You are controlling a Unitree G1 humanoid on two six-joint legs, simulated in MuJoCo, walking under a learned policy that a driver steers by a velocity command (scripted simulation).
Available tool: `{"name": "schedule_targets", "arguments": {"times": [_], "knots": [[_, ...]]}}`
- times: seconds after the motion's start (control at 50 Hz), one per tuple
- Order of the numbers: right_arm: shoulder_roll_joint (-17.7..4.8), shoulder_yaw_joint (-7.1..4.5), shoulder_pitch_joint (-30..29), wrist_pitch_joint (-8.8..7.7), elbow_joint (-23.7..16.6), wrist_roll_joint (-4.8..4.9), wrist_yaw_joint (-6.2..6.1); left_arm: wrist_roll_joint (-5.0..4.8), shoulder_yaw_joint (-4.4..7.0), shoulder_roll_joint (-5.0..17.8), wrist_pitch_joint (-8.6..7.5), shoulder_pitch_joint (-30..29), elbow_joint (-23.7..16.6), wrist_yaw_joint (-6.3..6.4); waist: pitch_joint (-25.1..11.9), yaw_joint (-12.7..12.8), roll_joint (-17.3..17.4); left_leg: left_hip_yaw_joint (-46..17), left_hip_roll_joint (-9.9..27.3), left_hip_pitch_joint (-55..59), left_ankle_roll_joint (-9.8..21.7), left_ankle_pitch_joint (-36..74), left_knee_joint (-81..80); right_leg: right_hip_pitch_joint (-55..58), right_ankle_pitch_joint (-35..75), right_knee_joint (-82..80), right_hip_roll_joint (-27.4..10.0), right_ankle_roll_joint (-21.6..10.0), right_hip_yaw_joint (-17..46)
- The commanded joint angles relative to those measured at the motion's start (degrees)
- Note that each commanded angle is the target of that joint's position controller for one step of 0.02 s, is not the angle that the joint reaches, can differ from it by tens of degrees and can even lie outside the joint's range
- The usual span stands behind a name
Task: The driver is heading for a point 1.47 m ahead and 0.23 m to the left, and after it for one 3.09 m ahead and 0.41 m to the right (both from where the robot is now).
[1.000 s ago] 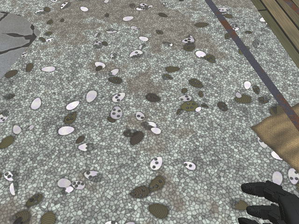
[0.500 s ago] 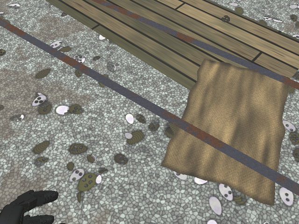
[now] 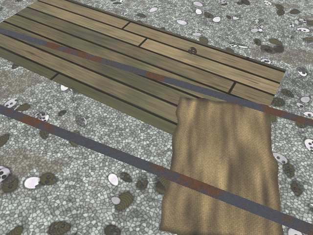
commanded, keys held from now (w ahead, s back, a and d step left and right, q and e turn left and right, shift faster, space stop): shift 0.56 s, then w+shift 0.44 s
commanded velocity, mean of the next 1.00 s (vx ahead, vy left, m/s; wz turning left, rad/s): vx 0.25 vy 0.00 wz -0.04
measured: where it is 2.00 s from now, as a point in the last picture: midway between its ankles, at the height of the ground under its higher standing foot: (168, 118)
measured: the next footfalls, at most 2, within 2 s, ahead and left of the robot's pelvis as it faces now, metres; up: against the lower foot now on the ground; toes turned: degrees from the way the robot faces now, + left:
right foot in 1.22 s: +0.54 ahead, -0.06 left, +0.00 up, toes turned -4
left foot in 1.70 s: +1.01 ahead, +0.09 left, +0.00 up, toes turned +3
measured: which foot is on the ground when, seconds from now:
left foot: down 0.00-1.00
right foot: down 0.00-0.80, up 0.82-1.00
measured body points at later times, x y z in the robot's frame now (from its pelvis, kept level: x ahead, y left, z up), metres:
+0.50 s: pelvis +0.03 +0.01 +0.00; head +0.04 -0.01 +0.45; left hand +0.14 +0.25 -0.12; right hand +0.18 -0.24 -0.10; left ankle +0.05 +0.13 -0.73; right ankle +0.00 -0.12 -0.73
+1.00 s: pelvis +0.18 +0.05 +0.01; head +0.19 +0.06 +0.46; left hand +0.35 +0.30 -0.09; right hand +0.13 -0.21 -0.11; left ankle +0.08 +0.14 -0.73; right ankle +0.21 -0.08 -0.65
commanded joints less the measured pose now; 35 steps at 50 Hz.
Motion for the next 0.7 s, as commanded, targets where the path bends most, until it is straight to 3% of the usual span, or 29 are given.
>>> {"name": "schedule_targets", "arguments": {"times": [0.02,0.06,0.1,0.14,0.16,0.18,0.2,0.32,0.56,0.58,0.6,0.62,0.64,0.66,0.68,0.7], "knots": [[-6.6,-1.87,-0.4,-0.56,-3.3,0.41,0.04,-0.06,2.30,7.2,-0.15,2.0,-2.6,0.28,-7.6,0.4,11.1,-20.8,17.4,13.9,13.9,26.9,-9.8,-4.6,-4.6,4.9,-5.2,4.0,-2.4],[-7.7,-2.15,-2.4,-0.09,-3.5,1.34,-0.14,-0.04,2.11,5.4,1.06,2.2,-1.6,0.00,-6.7,1.0,9.7,-17.4,15.4,11.5,11.1,21.3,-9.9,-2.3,-3.5,3.4,-7.1,4.9,-3.5],[-6.7,-1.91,-4.2,0.59,-3.6,1.53,0.06,-0.26,1.32,2.2,1.10,3.6,0.1,-0.44,-5.5,2.3,9.0,-11.0,10.1,7.2,7.4,14.6,-9.4,5.2,6.4,-8.9,-6.6,4.3,-6.1],[-5.4,-1.57,-0.7,0.32,-2.6,1.13,0.59,0.63,1.44,3.4,1.09,2.5,0.1,-0.68,-6.0,0.7,7.8,-8.4,7.5,5.3,4.5,5.6,-8.7,9.7,15.1,-11.3,-7.8,3.1,-4.3],[-5.7,-1.60,0.6,-0.08,-3.0,0.80,0.99,0.64,1.95,5.6,1.17,1.5,0.2,-0.64,-5.0,-1.2,4.0,-6.2,5.5,4.8,3.0,1.1,-8.6,7.9,14.6,-9.7,-8.5,1.1,-3.2],[-5.9,-1.66,-0.5,-0.29,-3.2,0.52,1.25,0.37,2.03,5.1,1.01,1.5,0.6,-0.67,-4.5,-0.8,2.4,-4.2,4.2,6.2,2.0,-1.0,-7.8,5.3,11.9,-9.7,-8.4,-0.5,-3.0],[-5.6,-1.65,-1.4,-0.43,-3.3,0.53,1.31,0.38,1.78,4.1,0.71,1.4,0.8,-0.63,-4.1,-0.5,2.2,-3.6,3.8,7.0,1.6,-0.2,-6.7,4.5,11.5,-10.4,-8.7,-0.8,-2.8],[-4.2,-1.79,-0.1,0.06,-2.8,1.15,0.73,0.19,1.60,3.8,-0.65,2.0,2.8,0.00,-3.3,-1.1,-0.8,-1.6,2.6,9.6,1.7,7.7,-3.1,3.1,15.3,-11.1,-9.1,-0.1,-2.0],[-3.7,-2.35,1.0,0.60,-0.4,1.38,-0.07,-0.01,1.31,2.6,-1.09,3.2,6.2,0.82,-1.7,-0.7,0.1,-1.3,2.2,9.6,0.9,8.0,-3.4,4.0,16.2,-11.4,-8.7,0.0,-2.4],[-3.1,-2.29,2.7,0.82,0.8,1.34,-0.11,-0.19,1.40,2.4,-0.93,5.6,7.5,0.86,-4.0,-0.3,-0.5,0.6,0.4,9.9,1.1,-3.1,-2.8,4.9,4.8,-12.5,-8.0,-0.8,-3.0],[-4.1,-2.75,3.4,0.97,1.2,1.93,-0.19,-0.85,2.03,4.1,-0.83,7.7,8.2,0.74,-1.9,0.3,-1.5,1.7,-1.3,6.9,1.7,-18.2,-1.2,3.3,-11.3,-13.8,-7.9,-2.8,-2.1],[-4.6,-2.94,2.7,0.63,0.9,2.56,-0.31,-1.30,2.39,5.5,-1.27,9.0,7.9,0.54,2.4,1.4,-2.8,1.1,-1.3,0.8,2.4,-26.6,0.4,1.6,-24.0,-16.6,-10.2,-5.2,1.7],[-4.2,-2.80,0.6,-0.44,-0.2,3.61,-0.29,-1.72,2.66,6.9,-2.35,11.1,7.9,0.37,6.0,3.0,-5.6,1.4,-1.0,-5.2,2.8,-27.0,3.7,2.4,-31.3,-21.2,-14.8,-8.4,8.6],[-2.2,-2.31,-1.7,-1.96,-1.3,4.78,-0.04,-2.09,3.17,8.9,-3.63,10.8,8.0,0.22,8.6,2.9,-10.4,4.0,-1.6,-8.2,2.6,-17.4,9.3,3.7,-33.5,-26.9,-20.7,-11.8,17.6],[-2.9,-2.50,-3.0,-3.25,-1.7,5.05,0.19,-2.32,3.46,9.5,-4.52,9.4,7.9,0.28,10.5,2.8,-12.2,2.0,0.6,-10.6,3.8,-13.0,12.1,3.4,-29.9,-29.4,-24.3,-14.0,22.5],[-4.1,-2.90,-3.3,-4.29,-1.9,4.86,0.58,-2.14,3.24,8.5,-5.24,8.7,7.6,0.23,10.3,2.7,-11.9,0.2,2.3,-12.5,4.9,-13.9,13.4,5.3,-25.0,-30.0,-25.5,-14.4,23.1]]}}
